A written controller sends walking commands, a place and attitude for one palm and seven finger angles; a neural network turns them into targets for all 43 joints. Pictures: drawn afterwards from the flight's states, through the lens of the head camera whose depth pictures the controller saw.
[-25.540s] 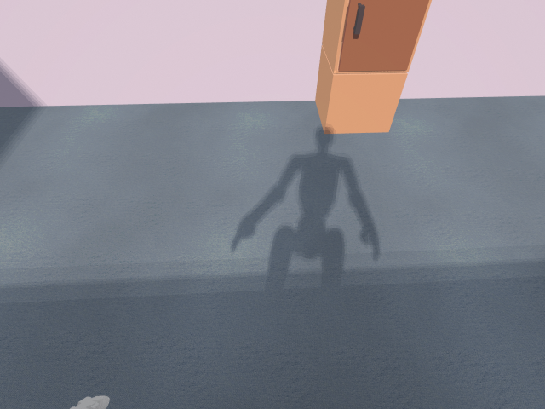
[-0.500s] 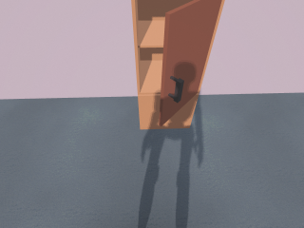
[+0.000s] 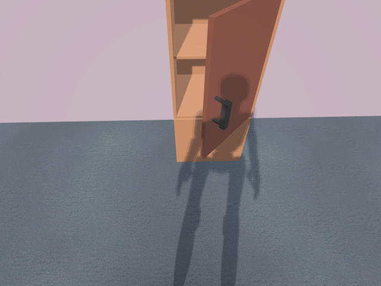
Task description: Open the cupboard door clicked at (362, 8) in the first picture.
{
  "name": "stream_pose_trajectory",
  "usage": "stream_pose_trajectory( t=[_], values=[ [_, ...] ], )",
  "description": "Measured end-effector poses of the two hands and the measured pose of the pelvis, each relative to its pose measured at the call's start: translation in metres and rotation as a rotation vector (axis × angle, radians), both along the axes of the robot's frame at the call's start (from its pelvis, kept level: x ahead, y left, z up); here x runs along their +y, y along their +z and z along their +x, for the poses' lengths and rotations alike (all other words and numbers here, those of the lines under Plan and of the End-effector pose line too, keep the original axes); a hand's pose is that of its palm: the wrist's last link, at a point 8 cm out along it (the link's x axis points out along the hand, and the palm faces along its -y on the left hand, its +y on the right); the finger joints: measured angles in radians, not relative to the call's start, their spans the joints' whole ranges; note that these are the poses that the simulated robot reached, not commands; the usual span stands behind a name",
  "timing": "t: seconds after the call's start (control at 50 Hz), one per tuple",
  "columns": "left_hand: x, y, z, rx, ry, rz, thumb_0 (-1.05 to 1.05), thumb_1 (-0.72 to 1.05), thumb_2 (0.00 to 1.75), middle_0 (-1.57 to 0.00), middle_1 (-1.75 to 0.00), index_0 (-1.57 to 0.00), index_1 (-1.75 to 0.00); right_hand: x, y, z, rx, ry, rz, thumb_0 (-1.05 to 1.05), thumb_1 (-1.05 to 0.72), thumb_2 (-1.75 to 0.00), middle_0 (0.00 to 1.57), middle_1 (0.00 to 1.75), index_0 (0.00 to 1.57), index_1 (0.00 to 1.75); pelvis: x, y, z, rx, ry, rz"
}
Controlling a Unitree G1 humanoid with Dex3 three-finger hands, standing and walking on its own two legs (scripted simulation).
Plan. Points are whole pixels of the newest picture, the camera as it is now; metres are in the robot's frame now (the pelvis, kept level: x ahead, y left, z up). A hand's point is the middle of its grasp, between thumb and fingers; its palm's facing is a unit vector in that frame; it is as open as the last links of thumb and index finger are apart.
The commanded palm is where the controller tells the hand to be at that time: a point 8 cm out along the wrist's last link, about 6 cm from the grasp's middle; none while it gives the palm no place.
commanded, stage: walk to a spot facing it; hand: left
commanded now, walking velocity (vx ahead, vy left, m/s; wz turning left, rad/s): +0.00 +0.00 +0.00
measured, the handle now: (220, 112) +0.68 -0.06 -0.09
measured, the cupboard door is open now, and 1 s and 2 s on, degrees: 46 46 46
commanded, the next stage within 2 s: none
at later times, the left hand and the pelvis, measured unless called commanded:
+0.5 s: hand out of the picture +0.06 +0.18 -0.18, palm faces -0.11 -0.96 -0.26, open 7.4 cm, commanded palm none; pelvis +0.00 -0.02 -0.02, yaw -10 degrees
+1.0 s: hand out of the picture +0.13 +0.16 -0.18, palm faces -0.31 -0.92 -0.23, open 7.4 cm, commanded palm none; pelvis +0.03 -0.02 -0.01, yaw -25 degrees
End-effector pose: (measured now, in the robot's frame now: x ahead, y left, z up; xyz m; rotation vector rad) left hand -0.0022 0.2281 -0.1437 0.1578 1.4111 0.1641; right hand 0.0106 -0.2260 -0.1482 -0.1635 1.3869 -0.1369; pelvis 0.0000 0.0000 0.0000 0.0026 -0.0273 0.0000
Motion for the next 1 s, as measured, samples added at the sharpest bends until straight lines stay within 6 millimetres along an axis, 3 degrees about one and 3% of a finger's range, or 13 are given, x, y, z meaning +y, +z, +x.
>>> stream_pose_trajectory(
  t=[0.26,0.42,0.58,0.78,0.92,1.0],
  values=[
    [0.003,-0.001,0.024,-0.02,-0.023,0.014,0.0,0.91,0.9,-0.2,-0.29,-0.2,-0.3,-0.012,0.0,0.014,-0.027,-0.031,-0.024,0.01,-0.9,-0.9,0.2,0.3,0.2,0.29,-0.005,-0.002,0.006,0.007,-0.04,-0.001],
    [0.003,-0.006,0.044,-0.01,-0.093,0.027,0.0,0.91,0.9,-0.2,-0.3,-0.2,-0.3,-0.025,-0.008,0.002,-0.053,-0.119,-0.036,0.01,-0.9,-0.9,0.2,0.3,0.2,0.29,-0.011,-0.012,0.0,0.024,-0.128,0.022],
    [-0.016,0.003,0.077,-0.084,-0.18,0.084,0.0,0.91,0.9,-0.2,-0.29,-0.2,-0.3,-0.057,-0.025,-0.013,-0.048,-0.191,-0.02,0.01,-0.9,-0.9,0.2,0.3,0.2,0.29,-0.034,-0.02,-0.006,0.024,-0.196,0.025],
    [-0.037,0.013,0.097,-0.067,-0.267,0.063,0.0,0.9,0.9,-0.21,-0.3,-0.2,-0.3,-0.08,0.003,0.02,-0.173,-0.266,-0.06,0.01,-0.9,-0.9,0.2,0.3,0.2,0.29,-0.041,-0.004,0.003,0.051,-0.31,0.037],
    [-0.031,0.005,0.121,-0.067,-0.324,0.033,0.0,0.9,0.9,-0.21,-0.3,-0.21,-0.3,-0.074,0.018,0.048,-0.266,-0.302,-0.095,0.01,-0.9,-0.9,0.2,0.3,0.2,0.29,-0.028,-0.005,0.014,0.06,-0.386,0.027],
    [-0.019,-0.008,0.145,-0.071,-0.363,0.016,0.0,0.9,0.9,-0.21,-0.3,-0.21,-0.3,-0.063,0.023,0.053,-0.313,-0.328,-0.13,0.01,-0.9,-0.9,0.2,0.3,0.2,0.29,-0.015,-0.012,0.026,0.072,-0.43,0.005]
  ],
)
